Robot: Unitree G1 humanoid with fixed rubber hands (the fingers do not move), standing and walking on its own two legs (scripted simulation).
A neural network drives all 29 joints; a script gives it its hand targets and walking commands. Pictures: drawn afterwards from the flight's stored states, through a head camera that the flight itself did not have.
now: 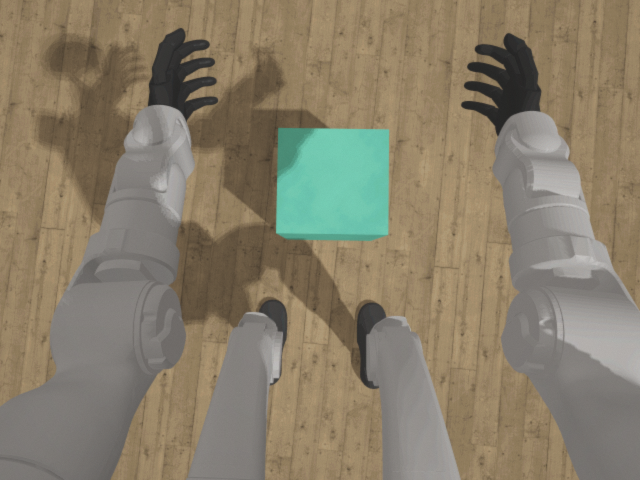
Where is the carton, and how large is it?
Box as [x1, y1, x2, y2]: [276, 128, 388, 240]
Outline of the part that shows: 278,128 276,232 287,239 371,240 387,234 388,129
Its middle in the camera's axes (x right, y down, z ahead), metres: +0.03 -0.11 +0.85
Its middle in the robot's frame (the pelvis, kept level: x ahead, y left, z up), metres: +0.49 -0.01 -0.51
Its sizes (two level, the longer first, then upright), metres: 0.210 0.200 0.250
